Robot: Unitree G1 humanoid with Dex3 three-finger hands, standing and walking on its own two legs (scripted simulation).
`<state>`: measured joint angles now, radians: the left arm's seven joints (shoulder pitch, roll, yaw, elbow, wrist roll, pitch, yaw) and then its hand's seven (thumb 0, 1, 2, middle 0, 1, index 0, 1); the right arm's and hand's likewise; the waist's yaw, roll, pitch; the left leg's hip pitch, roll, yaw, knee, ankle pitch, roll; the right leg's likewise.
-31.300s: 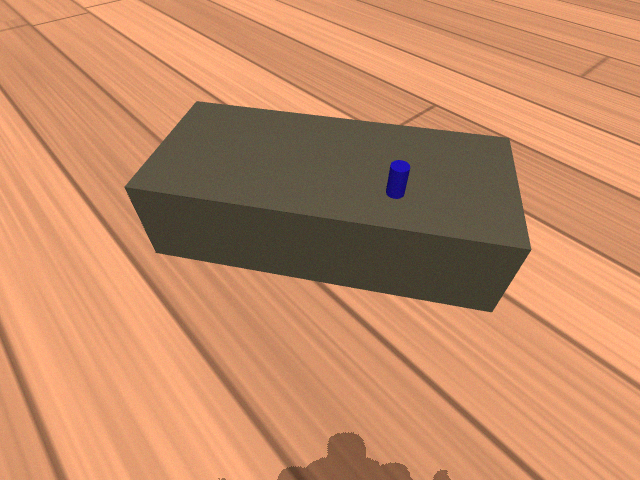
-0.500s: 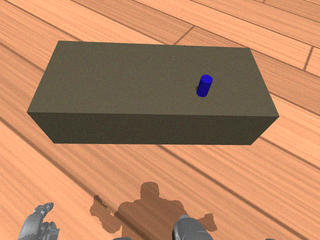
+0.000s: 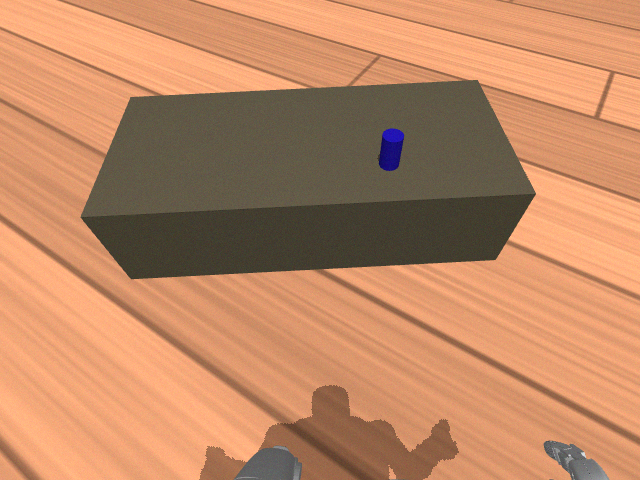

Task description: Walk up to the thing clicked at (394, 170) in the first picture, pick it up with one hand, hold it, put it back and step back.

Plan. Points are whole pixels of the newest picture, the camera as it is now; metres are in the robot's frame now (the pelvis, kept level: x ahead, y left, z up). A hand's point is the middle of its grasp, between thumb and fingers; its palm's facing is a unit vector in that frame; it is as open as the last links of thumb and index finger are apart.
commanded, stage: step back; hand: right
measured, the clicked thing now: (390, 150) +1.04 -0.20 -0.35
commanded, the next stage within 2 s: stand in 1.38 s
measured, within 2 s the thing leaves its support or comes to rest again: neither
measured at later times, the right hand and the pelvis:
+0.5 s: hand out of the picture -0.01 -0.29 -0.12, palm faces -0.05 +0.89 -0.45, open 7.4 cm; pelvis -0.13 -0.02 +0.00, yaw +0 degrees
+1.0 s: hand out of the picture -0.07 -0.27 -0.15, palm faces -0.04 +0.94 -0.34, open 7.4 cm; pelvis -0.14 -0.03 +0.00, yaw +2 degrees
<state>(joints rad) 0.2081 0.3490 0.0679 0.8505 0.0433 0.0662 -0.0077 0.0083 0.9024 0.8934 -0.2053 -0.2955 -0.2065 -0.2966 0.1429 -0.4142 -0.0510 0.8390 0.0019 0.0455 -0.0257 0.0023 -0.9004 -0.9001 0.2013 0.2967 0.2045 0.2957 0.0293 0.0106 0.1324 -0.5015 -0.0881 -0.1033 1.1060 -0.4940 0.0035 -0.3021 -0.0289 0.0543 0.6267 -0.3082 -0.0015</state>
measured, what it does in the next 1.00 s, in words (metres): walks backwards: left foot, then right foot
